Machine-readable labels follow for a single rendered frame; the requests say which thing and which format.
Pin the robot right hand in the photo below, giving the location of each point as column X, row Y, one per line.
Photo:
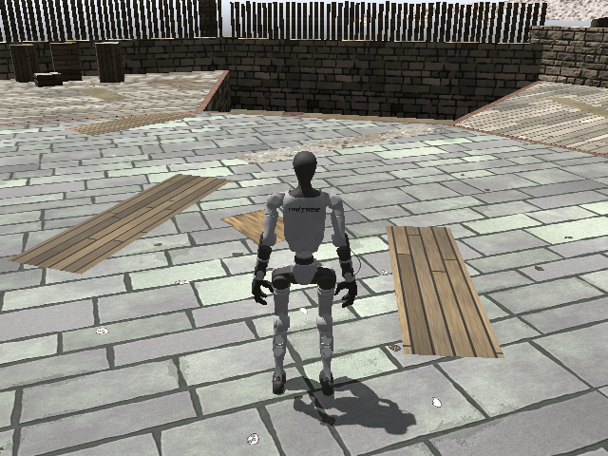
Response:
column 351, row 293

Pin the robot left shin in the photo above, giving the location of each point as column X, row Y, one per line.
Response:
column 279, row 349

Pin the robot left hand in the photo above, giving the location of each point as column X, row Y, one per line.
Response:
column 256, row 291

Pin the right robot forearm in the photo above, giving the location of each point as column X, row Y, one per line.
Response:
column 345, row 260

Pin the left robot thigh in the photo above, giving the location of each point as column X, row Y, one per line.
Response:
column 281, row 283

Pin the robot right upper arm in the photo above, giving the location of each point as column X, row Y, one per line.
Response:
column 338, row 219

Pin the robot left upper arm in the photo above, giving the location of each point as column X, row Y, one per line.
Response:
column 270, row 218

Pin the left robot forearm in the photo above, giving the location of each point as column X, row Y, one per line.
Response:
column 262, row 260

